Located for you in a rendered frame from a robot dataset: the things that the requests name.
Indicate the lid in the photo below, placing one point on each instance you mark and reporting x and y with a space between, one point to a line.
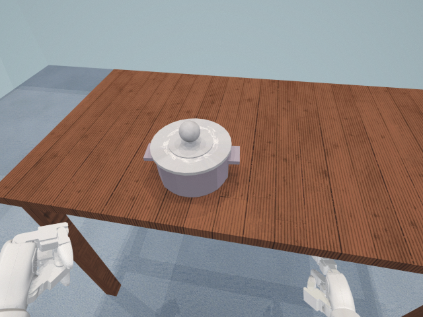
174 155

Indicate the knob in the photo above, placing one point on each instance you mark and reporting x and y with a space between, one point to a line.
189 131

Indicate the left robot hand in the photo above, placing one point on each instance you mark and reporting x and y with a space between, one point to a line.
19 259

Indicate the right robot hand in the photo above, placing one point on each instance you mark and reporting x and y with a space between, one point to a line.
334 290

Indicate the table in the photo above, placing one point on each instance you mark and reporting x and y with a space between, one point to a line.
327 170

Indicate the pot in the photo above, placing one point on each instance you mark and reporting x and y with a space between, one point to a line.
196 185

